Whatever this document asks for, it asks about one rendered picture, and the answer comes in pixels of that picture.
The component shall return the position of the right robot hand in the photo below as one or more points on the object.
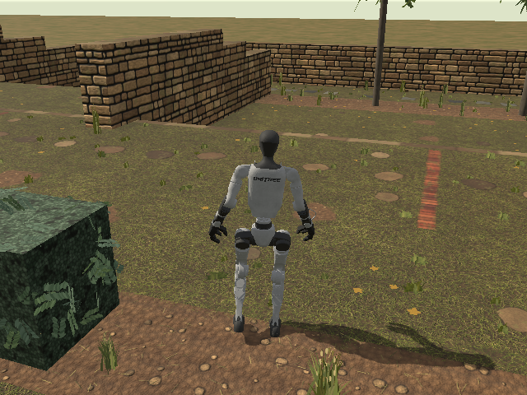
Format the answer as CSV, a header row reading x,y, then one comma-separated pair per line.
x,y
302,229

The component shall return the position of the left robot forearm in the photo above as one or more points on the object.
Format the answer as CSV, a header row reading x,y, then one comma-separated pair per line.
x,y
221,214

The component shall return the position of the right robot forearm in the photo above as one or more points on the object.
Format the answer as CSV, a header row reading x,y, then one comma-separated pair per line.
x,y
305,216

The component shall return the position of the left robot upper arm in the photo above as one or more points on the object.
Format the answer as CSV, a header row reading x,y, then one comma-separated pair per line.
x,y
240,172

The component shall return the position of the robot right shin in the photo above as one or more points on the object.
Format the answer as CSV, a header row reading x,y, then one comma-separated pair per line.
x,y
277,297

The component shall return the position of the left robot hand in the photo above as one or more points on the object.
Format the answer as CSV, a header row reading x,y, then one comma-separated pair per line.
x,y
216,230

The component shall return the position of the right robot upper arm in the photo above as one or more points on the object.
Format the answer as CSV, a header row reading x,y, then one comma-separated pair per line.
x,y
296,188

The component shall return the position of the robot right thigh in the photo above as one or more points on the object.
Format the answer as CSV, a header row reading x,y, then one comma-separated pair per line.
x,y
282,242

